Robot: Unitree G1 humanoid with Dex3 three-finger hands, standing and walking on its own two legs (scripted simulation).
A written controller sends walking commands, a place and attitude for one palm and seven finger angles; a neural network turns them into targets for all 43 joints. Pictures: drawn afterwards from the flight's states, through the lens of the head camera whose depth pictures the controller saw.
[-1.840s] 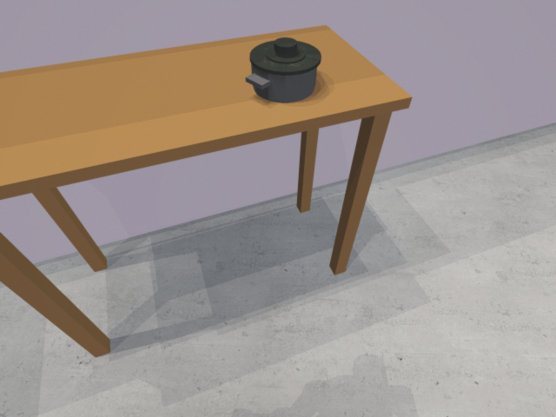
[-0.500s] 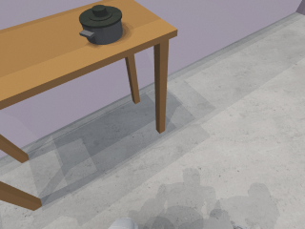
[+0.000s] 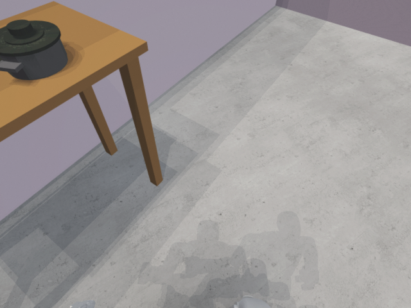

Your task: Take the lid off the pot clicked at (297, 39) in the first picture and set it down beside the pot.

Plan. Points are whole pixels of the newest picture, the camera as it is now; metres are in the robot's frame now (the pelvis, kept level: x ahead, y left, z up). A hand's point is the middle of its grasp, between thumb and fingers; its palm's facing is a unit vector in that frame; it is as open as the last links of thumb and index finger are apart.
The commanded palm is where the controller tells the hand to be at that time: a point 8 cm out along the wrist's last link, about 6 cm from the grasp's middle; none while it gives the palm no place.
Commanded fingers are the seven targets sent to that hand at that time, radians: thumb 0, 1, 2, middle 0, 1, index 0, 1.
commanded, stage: walk to a spot facing it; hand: left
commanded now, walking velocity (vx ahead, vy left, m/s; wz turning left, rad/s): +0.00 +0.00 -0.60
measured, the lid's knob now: (20, 27) +0.68 +0.51 +0.16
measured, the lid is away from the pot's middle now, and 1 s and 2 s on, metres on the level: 0.00 0.00 0.00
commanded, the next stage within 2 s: turn to face it in 1.14 s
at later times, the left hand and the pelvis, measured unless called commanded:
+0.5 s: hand (139, 293) +0.17 +0.16 -0.18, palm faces -0.24 -0.95 -0.19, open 7.4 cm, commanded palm none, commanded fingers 0.00 0.90 0.90 -0.20 -0.30 -0.20 -0.30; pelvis +0.08 -0.02 -0.01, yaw -18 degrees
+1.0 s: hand (243, 187) +0.46 -0.09 -0.18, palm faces -0.59 -0.79 -0.19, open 7.4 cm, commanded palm none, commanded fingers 0.00 0.90 0.90 -0.20 -0.30 -0.20 -0.30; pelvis +0.24 -0.15 -0.03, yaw -34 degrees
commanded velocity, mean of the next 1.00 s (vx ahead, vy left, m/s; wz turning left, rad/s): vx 0.31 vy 0.00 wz -0.51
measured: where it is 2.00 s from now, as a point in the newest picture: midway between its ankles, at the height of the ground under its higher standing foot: (266, 264)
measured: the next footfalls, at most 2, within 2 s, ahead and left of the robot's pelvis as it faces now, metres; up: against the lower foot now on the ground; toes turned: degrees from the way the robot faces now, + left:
right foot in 0.08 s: +0.07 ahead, -0.14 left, +0.00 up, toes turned -6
left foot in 0.48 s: +0.15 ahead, +0.07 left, +0.00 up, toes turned -14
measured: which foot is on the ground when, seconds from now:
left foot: down 0.00-0.08, up 0.10-0.46, down 0.48-0.90, up 0.92-1.00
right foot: up 0.00-0.06, down 0.08-0.48, up 0.50-0.90, down 0.92-1.00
